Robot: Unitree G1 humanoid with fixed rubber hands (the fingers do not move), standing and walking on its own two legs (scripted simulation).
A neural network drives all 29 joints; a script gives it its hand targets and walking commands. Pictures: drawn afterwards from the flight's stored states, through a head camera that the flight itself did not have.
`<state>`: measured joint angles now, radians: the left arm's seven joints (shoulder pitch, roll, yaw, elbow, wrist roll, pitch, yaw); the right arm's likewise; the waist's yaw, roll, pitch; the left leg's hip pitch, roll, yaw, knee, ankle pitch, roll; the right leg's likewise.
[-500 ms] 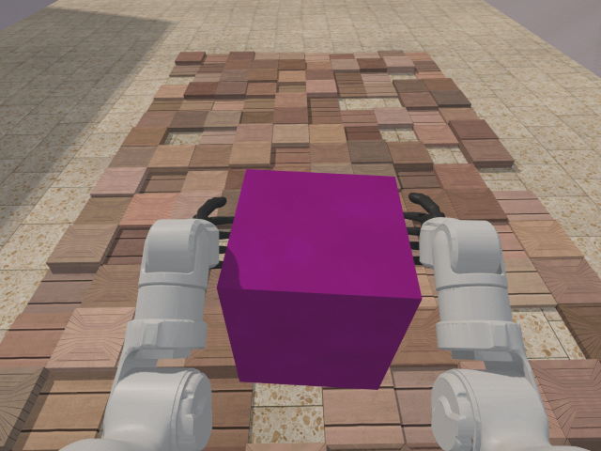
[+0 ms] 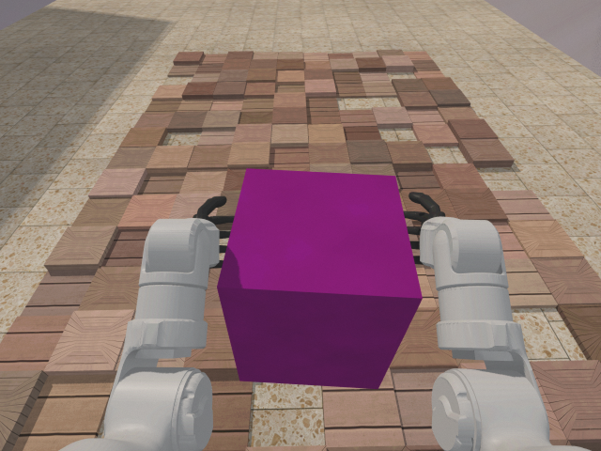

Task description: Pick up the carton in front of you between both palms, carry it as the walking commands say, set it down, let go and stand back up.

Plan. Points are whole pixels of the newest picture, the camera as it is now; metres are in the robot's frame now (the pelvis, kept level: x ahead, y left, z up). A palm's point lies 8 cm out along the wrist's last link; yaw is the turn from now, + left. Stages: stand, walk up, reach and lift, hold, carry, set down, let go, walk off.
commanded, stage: carry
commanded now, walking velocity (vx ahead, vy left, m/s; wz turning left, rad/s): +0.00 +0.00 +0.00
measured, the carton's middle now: (314, 282) +0.34 +0.00 +0.05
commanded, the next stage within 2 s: none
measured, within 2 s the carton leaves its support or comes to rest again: neither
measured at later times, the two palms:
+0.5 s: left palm (208, 235) +0.35 +0.14 +0.13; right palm (433, 232) +0.36 -0.16 +0.13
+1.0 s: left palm (211, 230) +0.36 +0.14 +0.13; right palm (433, 227) +0.37 -0.16 +0.13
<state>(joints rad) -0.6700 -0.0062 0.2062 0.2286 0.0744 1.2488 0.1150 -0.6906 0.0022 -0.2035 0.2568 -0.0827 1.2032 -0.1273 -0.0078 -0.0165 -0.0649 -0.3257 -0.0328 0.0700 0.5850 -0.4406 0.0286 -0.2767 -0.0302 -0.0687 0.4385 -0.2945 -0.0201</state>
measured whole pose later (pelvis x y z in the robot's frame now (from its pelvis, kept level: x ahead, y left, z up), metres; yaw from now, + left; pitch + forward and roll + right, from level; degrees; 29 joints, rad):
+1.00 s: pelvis +0.02 -0.01 +0.00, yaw +0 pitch +0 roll +2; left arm -0.67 -0.01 0.20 0.23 0.08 1.25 0.11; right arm -0.69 0.00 -0.20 0.26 -0.08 1.20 -0.13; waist -0.01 -0.02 -0.07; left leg -0.30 -0.02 0.07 0.59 -0.47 0.02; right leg -0.25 -0.02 -0.07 0.44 -0.33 -0.03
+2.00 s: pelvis +0.03 -0.01 +0.00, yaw +0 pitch +0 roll +2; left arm -0.67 -0.01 0.20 0.23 0.08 1.25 0.11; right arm -0.69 0.00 -0.20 0.26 -0.08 1.21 -0.13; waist -0.01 -0.02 -0.07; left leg -0.27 -0.02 0.07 0.58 -0.49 0.01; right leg -0.23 -0.02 -0.07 0.44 -0.34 -0.02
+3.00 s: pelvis +0.22 +0.01 +0.00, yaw +0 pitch +2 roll +2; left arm -0.39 -0.15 0.19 -0.24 0.13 1.36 0.11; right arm -0.40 0.13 -0.23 -0.23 -0.13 1.32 -0.10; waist 0.04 -0.03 -0.11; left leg -0.41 0.01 0.12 0.83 -0.53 0.02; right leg 0.03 -0.05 -0.12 0.30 -0.36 0.00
